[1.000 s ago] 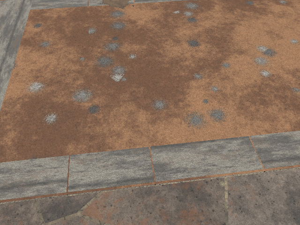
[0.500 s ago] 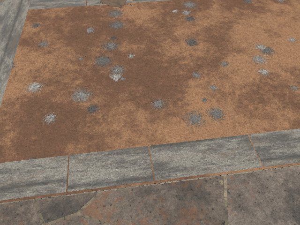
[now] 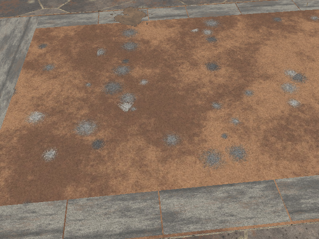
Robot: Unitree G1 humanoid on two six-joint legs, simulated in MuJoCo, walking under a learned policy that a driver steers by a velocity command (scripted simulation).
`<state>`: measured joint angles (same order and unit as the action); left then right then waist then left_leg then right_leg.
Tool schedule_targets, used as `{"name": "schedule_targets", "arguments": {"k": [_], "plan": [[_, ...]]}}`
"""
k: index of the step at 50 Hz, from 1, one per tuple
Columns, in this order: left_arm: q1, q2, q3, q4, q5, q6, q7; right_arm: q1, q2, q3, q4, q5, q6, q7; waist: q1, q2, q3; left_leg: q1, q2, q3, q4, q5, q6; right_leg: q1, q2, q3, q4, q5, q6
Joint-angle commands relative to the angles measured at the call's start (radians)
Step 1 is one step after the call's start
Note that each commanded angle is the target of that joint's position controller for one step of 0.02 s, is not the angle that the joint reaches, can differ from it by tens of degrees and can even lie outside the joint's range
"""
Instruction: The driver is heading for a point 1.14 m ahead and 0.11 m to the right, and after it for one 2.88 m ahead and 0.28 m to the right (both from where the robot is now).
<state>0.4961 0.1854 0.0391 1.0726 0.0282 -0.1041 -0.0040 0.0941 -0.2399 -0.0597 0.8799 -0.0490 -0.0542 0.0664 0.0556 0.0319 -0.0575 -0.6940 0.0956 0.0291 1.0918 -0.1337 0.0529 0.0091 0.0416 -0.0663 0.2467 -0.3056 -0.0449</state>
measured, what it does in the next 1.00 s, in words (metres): walks ahead, turning right: left foot, then right foot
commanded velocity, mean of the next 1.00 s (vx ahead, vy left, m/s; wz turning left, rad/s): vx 0.97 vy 0.00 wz -0.33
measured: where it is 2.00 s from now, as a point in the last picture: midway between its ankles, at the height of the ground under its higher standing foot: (193, 106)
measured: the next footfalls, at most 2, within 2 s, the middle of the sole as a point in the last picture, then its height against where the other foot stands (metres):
left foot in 0.20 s outside the picture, level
right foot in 0.70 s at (180, 180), level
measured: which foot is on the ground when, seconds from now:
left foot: up 0.00-0.18, down 0.20-0.70, up 0.72-1.00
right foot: down 0.00-0.20, up 0.22-0.68, down 0.70-1.00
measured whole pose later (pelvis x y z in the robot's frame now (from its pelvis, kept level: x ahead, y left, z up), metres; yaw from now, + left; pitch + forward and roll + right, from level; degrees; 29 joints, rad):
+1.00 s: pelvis +0.91 +0.01 +0.00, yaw -21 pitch +2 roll +0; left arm 0.50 0.28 0.08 0.96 0.00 -0.08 -0.02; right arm -0.05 -0.23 0.03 0.63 -0.05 -0.08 0.03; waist 0.11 0.00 0.03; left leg -0.74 0.14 -0.09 0.75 -0.02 -0.04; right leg 0.03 0.19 0.16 0.27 -0.30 -0.16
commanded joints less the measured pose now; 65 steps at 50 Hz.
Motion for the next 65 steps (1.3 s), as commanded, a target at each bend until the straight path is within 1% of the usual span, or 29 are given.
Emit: {"name": "schedule_targets", "arguments": {"k": [1, 5, 7, 10, 11, 12, 13, 15, 18, 23, 28, 30, 33, 35, 36, 37, 38, 40, 43, 47, 51, 53, 55, 56, 57, 58, 59, 61, 65], "plan": [[-0.018, 0.116, 0.014, -0.052, -0.008, -0.027, 0.004, -0.193, -0.031, 0.011, -0.127, 0.01, 0.002, 0.008, -0.022, -0.084, 0.234, -0.142, 0.009, 0.022, -0.208, 0.09, -0.02, -0.083, -0.227, 0.183, -0.256, 0.063, -0.142], [0.011, 0.146, 0.017, -0.039, -0.02, -0.034, 0.005, -0.27, -0.025, 0.024, -0.171, 0.022, 0.006, 0.004, -0.021, -0.093, 0.245, 0.048, -0.036, 0.096, -0.431, 0.145, 0.042, -0.02, -0.255, 0.076, -0.322, 0.411, -0.135], [0.02, 0.177, 0.021, -0.032, -0.017, -0.03, 0.005, -0.231, -0.049, 0.017, -0.169, 0.019, 0.004, -0.014, -0.051, -0.126, 0.177, 0.165, -0.106, 0.135, -0.468, 0.073, 0.084, 0.082, -0.266, 0.02, -0.172, 0.908, -0.119], [-0.015, 0.246, 0.042, -0.032, 0.003, 0.005, 0.024, 0.247, -0.148, -0.03, -0.036, 0.02, -0.003, -0.051, -0.281, -0.17, -0.086, 0.682, -0.181, 0.119, -0.512, -0.073, 0.134, 0.016, -0.258, -0.023, 0.458, 1.184, -0.084], [-0.007, 0.179, 0.03, -0.053, 0.008, 0.009, 0.019, 0.42, -0.232, -0.057, 0.003, 0.0, -0.008, -0.066, -0.318, -0.08, -0.2, 0.961, 0.011, -0.107, -0.502, -0.363, 0.149, -0.239, -0.192, -0.01, 0.826, 0.789, -0.085], [0.082, 0.002, -0.004, -0.1, -0.03, -0.005, -0.012, 0.399, -0.296, -0.067, 0.013, -0.024, -0.015, -0.06, -0.17, 0.232, -0.284, 1.13, 0.274, -0.703, -0.736, -0.812, 0.222, -0.614, -0.006, 0.089, 1.163, -0.149, -0.061], [-0.033, 0.116, 0.021, -0.126, -0.034, -0.02, -0.01, 0.324, -0.244, -0.064, 0.011, 0.005, -0.014, -0.046, -0.184, 0.147, -0.21, 1.035, 0.247, -0.875, -0.901, -0.834, 0.195, -0.715, -0.023, 0.202, 1.231, -0.083, -0.1], [-0.162, 0.133, 0.025, -0.164, -0.027, -0.023, -0.008, 0.201, -0.125, -0.037, 0.019, 0.009, -0.036, -0.041, -0.112, -0.039, 0.012, 0.744, 0.191, -0.538, -0.88, -0.451, 0.178, -0.717, -0.121, 0.156, 1.162, 0.094, -0.103], [-0.143, 0.058, 0.008, -0.175, 0.011, 0.019, -0.034, 0.195, -0.041, -0.006, 0.061, 0.021, -0.056, -0.051, -0.009, -0.001, 0.08, 0.494, 0.102, -0.334, -0.947, -0.352, 0.142, -0.61, -0.179, 0.156, 1.053, 0.097, -0.066], [-0.431, 0.082, -0.009, -0.296, 0.016, 0.041, -0.051, 0.313, -0.07, 0.0, 0.086, 0.04, -0.081, -0.048, -0.05, -0.025, 0.231, 0.443, 0.021, -0.138, -1.067, -0.07, 0.143, -0.771, -0.202, 0.042, 0.769, 0.29, -0.012], [-0.576, 0.07, -0.033, -0.338, -0.025, 0.03, -0.064, 0.423, -0.099, 0.01, 0.117, 0.047, -0.102, -0.062, -0.098, -0.016, 0.236, 0.614, 0.028, 0.075, -1.135, 0.515, 0.039, -0.603, -0.087, -0.071, 0.4, 0.521, -0.077], [-0.557, 0.103, -0.028, -0.327, -0.019, 0.027, -0.058, 0.431, -0.123, 0.013, 0.114, 0.037, -0.094, -0.08, -0.077, 0.026, 0.174, 0.798, 0.045, 0.133, -1.032, 0.943, 0.001, -0.573, -0.009, -0.123, 0.359, 0.481, -0.105], [-0.302, 0.184, 0.001, -0.261, -0.012, 0.032, -0.045, 0.398, -0.201, -0.008, 0.097, 0.0, -0.051, -0.123, 0.07, 0.114, -0.011, 0.903, 0.098, 0.163, -0.591, 1.359, -0.035, -0.315, 0.099, -0.141, 0.369, 0.308, -0.145], [0.09, 0.265, 0.053, -0.156, -0.01, 0.044, -0.025, 0.277, -0.235, -0.026, 0.059, -0.009, -0.03, -0.124, 0.263, 0.095, -0.132, 0.679, 0.053, 0.17, 0.069, 1.072, -0.015, 0.061, 0.033, -0.003, 0.291, 0.156, -0.224], [0.043, 0.329, 0.08, -0.142, -0.011, 0.065, -0.016, 0.273, -0.082, 0.004, -0.002, -0.009, -0.064, -0.097, 0.115, -0.257, -0.112, 0.208, -0.133, 0.106, 0.447, -0.216, -0.04, 0.326, -0.168, 0.329, 0.385, 0.29, -0.295], [-0.032, 0.367, 0.091, -0.168, -0.003, 0.071, -0.02, 0.289, -0.08, 0.018, -0.089, 0.051, -0.084, -0.081, 0.058, -0.3, -0.267, -0.137, -0.179, -0.102, 0.652, -0.335, -0.062, 0.518, -0.316, 0.844, 0.145, -0.028, -0.503], [-0.073, 0.287, 0.083, -0.188, -0.001, 0.067, -0.013, 0.182, -0.124, 0.024, -0.105, 0.034, -0.1, -0.079, 0.073, -0.059, -0.144, -0.195, -0.101, -0.149, 0.553, -0.22, -0.024, 0.41, -0.306, 0.842, 0.018, -0.12, -0.441], [-0.12, 0.2, 0.063, -0.162, -0.003, 0.056, -0.005, 0.115, -0.108, 0.029, -0.134, 0.009, -0.103, -0.069, -0.029, 0.093, 0.055, -0.089, -0.031, -0.139, 0.339, -0.167, -0.022, 0.056, -0.231, 0.669, -0.035, 0.023, -0.348], [-0.146, 0.196, 0.048, -0.174, -0.025, 0.021, 0.006, 0.108, -0.075, 0.046, -0.168, -0.036, -0.039, -0.055, -0.111, 0.074, 0.129, 0.031, 0.021, -0.106, 0.174, -0.211, -0.081, -0.245, -0.12, 0.509, -0.064, 0.116, -0.312], [-0.105, 0.24, 0.063, -0.199, -0.027, -0.001, -0.003, -0.148, -0.062, 0.073, -0.289, -0.009, -0.03, -0.038, -0.041, -0.007, 0.202, 0.169, 0.003, -0.015, -0.266, 0.08, -0.119, -0.437, -0.027, 0.411, -0.125, 0.333, -0.258], [-0.029, 0.275, 0.081, -0.199, -0.041, 0.006, -0.013, -0.212, -0.083, 0.072, -0.329, 0.019, -0.033, -0.044, 0.033, -0.076, 0.125, 0.27, -0.067, -0.006, -0.499, 0.259, -0.08, -0.226, -0.051, 0.424, -0.057, 0.612, -0.186], [0.021, 0.27, 0.078, -0.17, -0.039, 0.007, 0.001, -0.149, -0.104, 0.063, -0.306, -0.001, -0.044, -0.056, 0.032, -0.068, 0.071, 0.332, -0.128, 0.034, -0.609, 0.266, -0.04, -0.045, -0.055, 0.378, 0.079, 0.94, -0.132], [0.001, 0.302, 0.081, -0.161, -0.029, 0.0, 0.013, 0.102, -0.161, 0.033, -0.229, -0.006, -0.07, -0.077, -0.095, -0.113, -0.051, 0.555, -0.138, 0.03, -0.691, 0.35, 0.002, 0.033, -0.06, 0.344, 0.391, 1.077, -0.065], [-0.047, 0.275, 0.076, -0.181, -0.026, -0.002, 0.017, 0.268, -0.208, 0.017, -0.177, -0.014, -0.079, -0.087, -0.174, -0.121, -0.119, 0.746, -0.039, -0.032, -0.648, 0.44, 0.026, -0.083, -0.019, 0.318, 0.611, 0.89, -0.043], [0.071, 0.117, 0.044, -0.2, -0.045, 0.002, 0.023, 0.377, -0.283, -0.001, -0.147, -0.034, -0.08, -0.082, -0.119, 0.174, -0.288, 1.094, 0.306, -0.341, -0.431, 1.132, 0.176, -0.372, 0.106, 0.214, 1.064, -0.061, 0.01], [0.166, 0.049, -0.013, -0.157, -0.045, 0.003, 0.0, 0.446, -0.244, -0.007, -0.106, 0.046, -0.096, -0.049, -0.15, 0.335, -0.515, 1.352, 0.348, -0.723, -0.544, 0.915, 0.315, -0.611, 0.148, 0.344, 1.297, -0.314, 0.043], [0.064, 0.151, 0.007, -0.178, -0.059, 0.014, -0.002, 0.362, -0.212, -0.015, -0.123, 0.059, -0.089, -0.043, -0.168, 0.171, -0.432, 1.258, 0.29, -0.643, -0.61, 0.707, 0.288, -0.664, 0.066, 0.329, 1.297, -0.262, 0.041], [-0.255, 0.235, 0.017, -0.285, -0.02, 0.011, 0.006, 0.17, -0.154, 0.003, -0.149, 0.079, -0.085, -0.04, -0.134, -0.071, -0.104, 0.886, 0.166, -0.439, -0.69, 0.72, 0.224, -0.713, -0.024, 0.176, 1.14, -0.182, 0.057], [-0.275, 0.156, 0.001, -0.374, -0.014, 0.014, 0.013, 0.153, -0.181, -0.014, -0.133, 0.063, -0.065, -0.051, -0.018, -0.009, -0.03, 0.591, 0.09, -0.378, -0.78, 0.756, 0.226, -0.62, -0.063, 0.178, 0.886, -0.109, 0.08]]}}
